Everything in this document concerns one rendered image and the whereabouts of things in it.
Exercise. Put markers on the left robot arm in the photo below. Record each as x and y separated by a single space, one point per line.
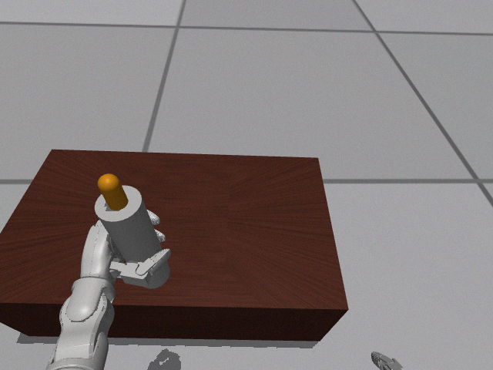
85 319

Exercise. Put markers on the left robot hand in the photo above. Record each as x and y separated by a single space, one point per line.
102 258

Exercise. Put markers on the bottle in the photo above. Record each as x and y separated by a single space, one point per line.
124 215

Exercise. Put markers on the right robot hand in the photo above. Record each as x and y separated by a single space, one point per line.
385 363

